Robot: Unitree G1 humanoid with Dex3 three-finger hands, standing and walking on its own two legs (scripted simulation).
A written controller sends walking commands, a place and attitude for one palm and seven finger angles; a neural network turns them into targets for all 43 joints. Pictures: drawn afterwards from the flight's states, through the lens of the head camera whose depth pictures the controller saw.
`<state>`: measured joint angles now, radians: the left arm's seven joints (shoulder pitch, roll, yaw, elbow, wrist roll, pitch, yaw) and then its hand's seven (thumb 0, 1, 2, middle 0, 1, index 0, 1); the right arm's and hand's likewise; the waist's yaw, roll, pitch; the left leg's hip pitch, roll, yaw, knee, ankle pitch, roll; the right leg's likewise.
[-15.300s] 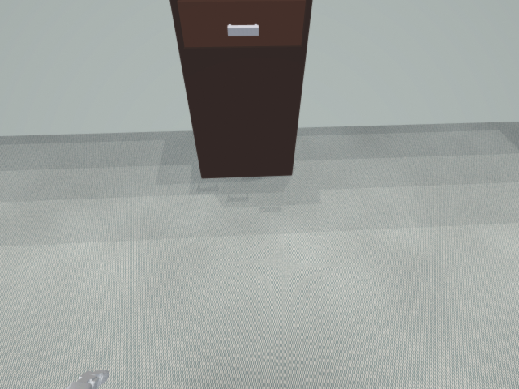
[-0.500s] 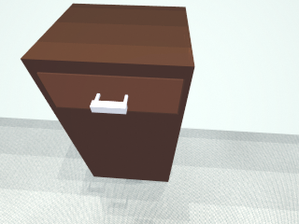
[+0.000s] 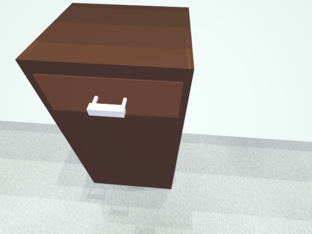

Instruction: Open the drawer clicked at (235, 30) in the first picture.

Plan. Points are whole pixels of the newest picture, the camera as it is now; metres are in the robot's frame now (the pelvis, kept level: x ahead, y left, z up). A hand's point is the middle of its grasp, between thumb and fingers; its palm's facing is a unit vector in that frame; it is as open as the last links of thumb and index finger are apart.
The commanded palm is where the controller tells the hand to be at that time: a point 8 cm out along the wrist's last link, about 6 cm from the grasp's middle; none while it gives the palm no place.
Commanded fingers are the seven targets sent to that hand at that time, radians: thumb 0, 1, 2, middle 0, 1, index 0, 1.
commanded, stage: look again from close up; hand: left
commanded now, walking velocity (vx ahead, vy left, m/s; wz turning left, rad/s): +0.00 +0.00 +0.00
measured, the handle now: (108, 104) +0.48 +0.19 +0.03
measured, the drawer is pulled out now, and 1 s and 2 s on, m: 0.00 0.00 0.00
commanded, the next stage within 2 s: raise the hand with hooked fingers in 0.54 s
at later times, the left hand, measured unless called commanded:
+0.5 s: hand out of the picture -0.02 +0.14 -0.17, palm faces +0.05 -0.98 -0.18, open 7.4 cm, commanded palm none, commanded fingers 0.00 0.90 0.90 -0.20 -0.30 -0.20 -0.30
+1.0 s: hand (109, 208) +0.19 +0.13 -0.02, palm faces +0.01 -0.38 -0.92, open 8.2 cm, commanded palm +0.13 +0.18 +0.00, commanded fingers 0.00 0.46 0.71 -0.23 -0.58 -0.23 -0.58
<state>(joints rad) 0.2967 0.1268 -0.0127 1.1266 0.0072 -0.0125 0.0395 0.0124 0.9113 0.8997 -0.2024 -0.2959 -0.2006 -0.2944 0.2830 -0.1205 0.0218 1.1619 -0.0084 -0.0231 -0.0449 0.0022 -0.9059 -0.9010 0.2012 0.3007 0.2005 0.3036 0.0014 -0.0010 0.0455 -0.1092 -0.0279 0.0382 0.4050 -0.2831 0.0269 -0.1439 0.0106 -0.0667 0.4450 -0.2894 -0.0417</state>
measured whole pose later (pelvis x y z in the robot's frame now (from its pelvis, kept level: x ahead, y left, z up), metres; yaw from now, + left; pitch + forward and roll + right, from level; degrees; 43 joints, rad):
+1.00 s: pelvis -0.05 -0.03 -0.02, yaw -3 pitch +6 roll +4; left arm 0.31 0.23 -0.15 0.02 0.87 -0.03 0.37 0.02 0.69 0.80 -0.21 -0.44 -0.21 -0.44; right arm 0.09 -0.29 -0.05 0.58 -0.03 -0.02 0.01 0.01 -0.91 -0.90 0.20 0.30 0.20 0.30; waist 0.04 0.01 -0.11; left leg -0.43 -0.01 0.10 0.64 -0.33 -0.01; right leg -0.52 0.02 -0.01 0.75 -0.34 -0.08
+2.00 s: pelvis -0.03 +0.02 +0.00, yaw +0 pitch -1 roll +0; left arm -0.10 0.50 -0.08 -0.08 0.90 0.13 0.01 0.00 -0.45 0.32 -0.32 -1.16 -0.32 -1.16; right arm 0.04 -0.23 0.03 0.61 0.01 0.17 -0.01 0.01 -0.90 -0.90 0.20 0.30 0.20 0.30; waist 0.09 0.10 0.00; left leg -0.16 -0.05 0.05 0.41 -0.24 0.05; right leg -0.19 -0.01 -0.05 0.44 -0.23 -0.02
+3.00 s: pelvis -0.05 +0.00 +0.00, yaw +0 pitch +0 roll +1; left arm -0.35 0.55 -0.05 0.20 0.87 -0.04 -0.02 0.01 -0.50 0.30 -0.32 -1.20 -0.32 -1.20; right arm 0.11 -0.26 0.01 0.65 0.03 0.15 -0.03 0.01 -0.90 -0.90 0.20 0.30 0.20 0.30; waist 0.06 0.08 0.02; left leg -0.21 -0.03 0.03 0.39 -0.19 0.02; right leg -0.24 0.01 -0.07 0.42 -0.19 -0.05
